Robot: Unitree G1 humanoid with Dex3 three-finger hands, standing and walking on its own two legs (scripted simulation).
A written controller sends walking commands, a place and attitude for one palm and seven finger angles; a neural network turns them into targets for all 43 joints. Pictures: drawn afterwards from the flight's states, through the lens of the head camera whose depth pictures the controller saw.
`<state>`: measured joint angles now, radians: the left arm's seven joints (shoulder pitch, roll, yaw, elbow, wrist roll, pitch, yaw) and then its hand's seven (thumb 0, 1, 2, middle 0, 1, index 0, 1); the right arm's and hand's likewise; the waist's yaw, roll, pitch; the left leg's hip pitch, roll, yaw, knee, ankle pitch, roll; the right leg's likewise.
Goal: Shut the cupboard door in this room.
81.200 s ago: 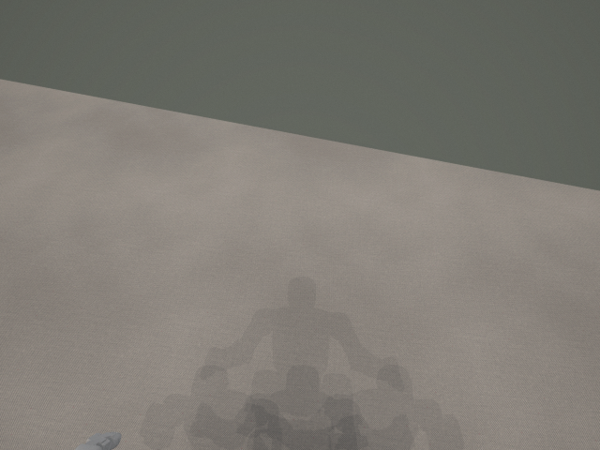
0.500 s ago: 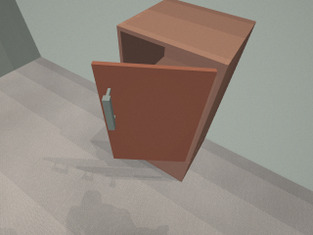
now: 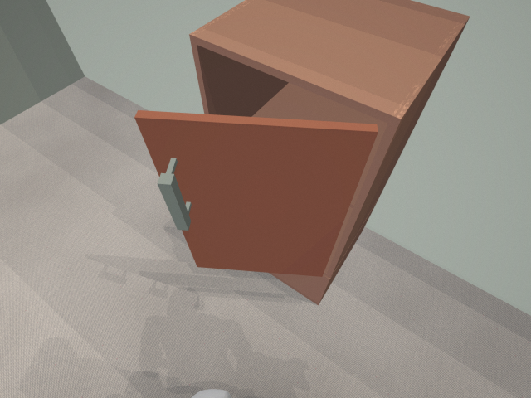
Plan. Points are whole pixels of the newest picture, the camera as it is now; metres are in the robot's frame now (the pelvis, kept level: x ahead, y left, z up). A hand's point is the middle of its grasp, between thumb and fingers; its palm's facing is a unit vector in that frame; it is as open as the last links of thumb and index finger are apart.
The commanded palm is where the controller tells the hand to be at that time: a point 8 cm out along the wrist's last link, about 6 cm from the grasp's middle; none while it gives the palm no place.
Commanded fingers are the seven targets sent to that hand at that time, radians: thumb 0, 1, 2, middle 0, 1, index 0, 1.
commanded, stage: come to a stop and stand still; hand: left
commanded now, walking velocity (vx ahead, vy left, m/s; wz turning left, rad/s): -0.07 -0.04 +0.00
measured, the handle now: (178, 195) +0.46 +0.21 -0.05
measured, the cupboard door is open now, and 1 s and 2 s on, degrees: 30 30 30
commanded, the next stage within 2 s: look again from close up in 0.82 s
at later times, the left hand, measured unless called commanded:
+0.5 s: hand out of the picture +0.00 +0.17 -0.17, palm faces -0.01 -0.98 -0.20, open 7.4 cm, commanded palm none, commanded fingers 0.00 0.90 0.90 -0.20 -0.30 -0.20 -0.30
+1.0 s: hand out of the picture -0.03 +0.15 -0.18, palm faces -0.01 -0.98 -0.17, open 7.4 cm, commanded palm none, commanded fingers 0.00 0.90 0.90 -0.20 -0.30 -0.20 -0.30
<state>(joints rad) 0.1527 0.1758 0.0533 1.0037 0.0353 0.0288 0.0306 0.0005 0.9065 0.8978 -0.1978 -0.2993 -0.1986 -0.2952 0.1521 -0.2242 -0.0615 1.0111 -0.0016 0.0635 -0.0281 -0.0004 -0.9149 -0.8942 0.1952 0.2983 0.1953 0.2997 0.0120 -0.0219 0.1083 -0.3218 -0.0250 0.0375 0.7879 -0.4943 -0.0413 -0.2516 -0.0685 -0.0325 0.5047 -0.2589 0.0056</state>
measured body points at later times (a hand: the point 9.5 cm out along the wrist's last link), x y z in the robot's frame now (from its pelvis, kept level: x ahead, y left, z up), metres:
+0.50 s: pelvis -0.02 -0.01 +0.00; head -0.01 -0.01 +0.45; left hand +0.00 +0.22 -0.15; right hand +0.00 -0.24 -0.16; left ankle -0.01 +0.12 -0.74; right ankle -0.06 -0.11 -0.74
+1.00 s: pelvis -0.02 -0.01 +0.00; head +0.00 -0.01 +0.45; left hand -0.03 +0.20 -0.16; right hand -0.04 -0.22 -0.16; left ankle -0.01 +0.12 -0.74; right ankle -0.06 -0.11 -0.74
